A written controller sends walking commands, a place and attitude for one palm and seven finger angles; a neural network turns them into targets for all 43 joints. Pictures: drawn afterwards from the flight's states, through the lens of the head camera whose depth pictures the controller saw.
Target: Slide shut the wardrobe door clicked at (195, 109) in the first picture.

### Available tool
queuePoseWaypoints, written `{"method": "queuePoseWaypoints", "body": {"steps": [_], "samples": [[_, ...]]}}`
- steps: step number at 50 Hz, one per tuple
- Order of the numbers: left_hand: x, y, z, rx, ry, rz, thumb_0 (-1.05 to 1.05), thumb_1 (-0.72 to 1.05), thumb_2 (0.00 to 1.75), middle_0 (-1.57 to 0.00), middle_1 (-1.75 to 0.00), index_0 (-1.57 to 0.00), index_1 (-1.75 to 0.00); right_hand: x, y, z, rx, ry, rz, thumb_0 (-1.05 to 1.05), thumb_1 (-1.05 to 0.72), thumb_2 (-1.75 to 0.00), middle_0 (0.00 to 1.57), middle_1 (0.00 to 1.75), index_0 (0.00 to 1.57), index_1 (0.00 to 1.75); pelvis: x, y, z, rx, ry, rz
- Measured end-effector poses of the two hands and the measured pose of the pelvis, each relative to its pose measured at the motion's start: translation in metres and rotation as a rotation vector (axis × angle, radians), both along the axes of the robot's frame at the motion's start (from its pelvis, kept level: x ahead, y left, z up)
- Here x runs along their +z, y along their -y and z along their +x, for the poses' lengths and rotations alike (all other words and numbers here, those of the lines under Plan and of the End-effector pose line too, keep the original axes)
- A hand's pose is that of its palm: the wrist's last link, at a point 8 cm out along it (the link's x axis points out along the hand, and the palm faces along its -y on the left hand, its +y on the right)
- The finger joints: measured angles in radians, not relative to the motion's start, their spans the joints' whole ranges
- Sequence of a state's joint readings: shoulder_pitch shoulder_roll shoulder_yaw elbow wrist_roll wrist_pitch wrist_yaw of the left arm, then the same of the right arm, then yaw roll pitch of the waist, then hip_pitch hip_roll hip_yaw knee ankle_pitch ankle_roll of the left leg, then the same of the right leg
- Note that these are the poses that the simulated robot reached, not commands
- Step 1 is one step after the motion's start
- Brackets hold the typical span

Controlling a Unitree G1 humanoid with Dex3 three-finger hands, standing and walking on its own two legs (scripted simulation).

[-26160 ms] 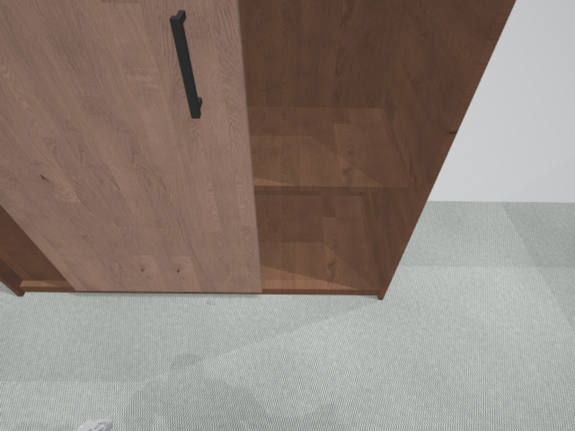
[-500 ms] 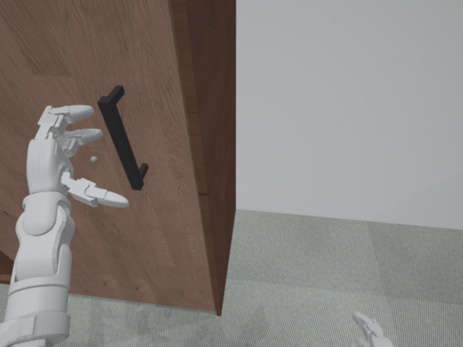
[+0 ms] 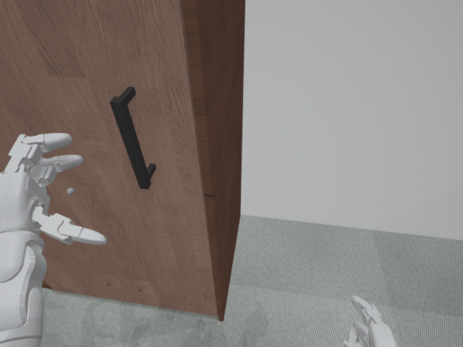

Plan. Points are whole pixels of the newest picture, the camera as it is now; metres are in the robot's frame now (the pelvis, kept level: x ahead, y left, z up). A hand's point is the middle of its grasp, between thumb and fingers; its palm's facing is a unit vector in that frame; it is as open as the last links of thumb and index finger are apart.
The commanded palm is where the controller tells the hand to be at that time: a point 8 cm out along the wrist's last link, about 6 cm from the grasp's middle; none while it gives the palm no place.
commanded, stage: slip the hand off the handle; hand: left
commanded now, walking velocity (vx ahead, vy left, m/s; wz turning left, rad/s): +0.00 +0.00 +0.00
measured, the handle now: (137, 142) +0.39 +0.21 +0.18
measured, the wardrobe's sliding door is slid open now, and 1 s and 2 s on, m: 0.00 0.00 0.00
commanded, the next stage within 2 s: draw the hand back to the body in 0.22 s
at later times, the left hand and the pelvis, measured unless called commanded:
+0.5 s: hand (62, 222) +0.22 +0.26 +0.17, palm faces +0.16 -0.98 -0.14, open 14.7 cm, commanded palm +0.18 +0.31 +0.19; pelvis +0.00 +0.00 +0.00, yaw +2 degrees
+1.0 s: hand (49, 232) +0.20 +0.27 +0.17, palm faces +0.41 -0.86 -0.30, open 13.9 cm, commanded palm +0.16 +0.30 +0.18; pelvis +0.00 +0.00 +0.01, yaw +0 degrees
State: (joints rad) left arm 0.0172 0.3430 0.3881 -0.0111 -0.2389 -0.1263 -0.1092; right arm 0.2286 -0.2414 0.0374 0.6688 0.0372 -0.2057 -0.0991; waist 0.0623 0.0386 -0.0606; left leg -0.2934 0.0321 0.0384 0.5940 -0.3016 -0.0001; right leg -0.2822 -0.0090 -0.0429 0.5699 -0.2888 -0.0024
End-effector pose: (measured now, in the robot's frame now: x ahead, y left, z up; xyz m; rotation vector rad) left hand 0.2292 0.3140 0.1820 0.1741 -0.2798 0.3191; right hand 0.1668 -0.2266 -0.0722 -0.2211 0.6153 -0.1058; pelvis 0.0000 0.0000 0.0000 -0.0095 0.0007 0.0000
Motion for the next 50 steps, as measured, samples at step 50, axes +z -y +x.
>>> {"method": "queuePoseWaypoints", "body": {"steps": [50], "samples": [[0.004, 0.010, -0.070, 0.118, -0.130, 0.137, -0.01, -0.35, 0.29, -0.25, -1.04, -0.24, -1.04, 0.021, -0.014, 0.022, 0.074, 0.120, 0.031, 0.01, -0.91, -0.90, 0.20, 0.30, 0.20, 0.30, 0.006, 0.001, 0.003, 0.007, 0.065, -0.011]]}}
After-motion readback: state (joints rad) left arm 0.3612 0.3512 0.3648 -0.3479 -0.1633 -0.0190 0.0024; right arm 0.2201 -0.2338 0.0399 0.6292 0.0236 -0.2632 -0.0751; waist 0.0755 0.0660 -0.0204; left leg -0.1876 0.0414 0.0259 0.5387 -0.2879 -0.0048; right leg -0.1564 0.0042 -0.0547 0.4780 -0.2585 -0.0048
